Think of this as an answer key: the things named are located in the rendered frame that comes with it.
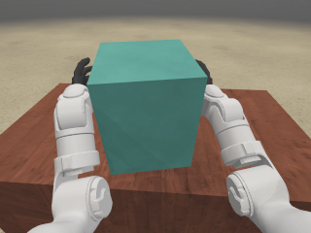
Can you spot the carton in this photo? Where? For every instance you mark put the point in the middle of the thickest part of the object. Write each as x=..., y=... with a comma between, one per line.
x=147, y=98

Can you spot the robot right forearm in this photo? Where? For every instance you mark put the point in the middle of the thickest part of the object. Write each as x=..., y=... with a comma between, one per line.
x=232, y=129

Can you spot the robot right hand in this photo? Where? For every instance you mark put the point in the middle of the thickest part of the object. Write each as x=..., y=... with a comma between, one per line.
x=206, y=71

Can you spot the robot left hand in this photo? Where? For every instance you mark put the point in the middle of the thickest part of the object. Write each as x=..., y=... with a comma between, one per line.
x=81, y=71

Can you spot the robot left upper arm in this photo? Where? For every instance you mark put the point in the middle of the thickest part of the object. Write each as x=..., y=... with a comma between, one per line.
x=78, y=206

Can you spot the robot right upper arm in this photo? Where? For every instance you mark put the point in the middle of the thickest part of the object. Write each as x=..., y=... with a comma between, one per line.
x=259, y=194

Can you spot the robot left forearm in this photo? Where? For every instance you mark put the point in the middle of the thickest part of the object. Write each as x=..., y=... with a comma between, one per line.
x=74, y=134

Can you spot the pedestal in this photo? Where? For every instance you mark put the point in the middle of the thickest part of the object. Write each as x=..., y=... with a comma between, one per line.
x=192, y=199

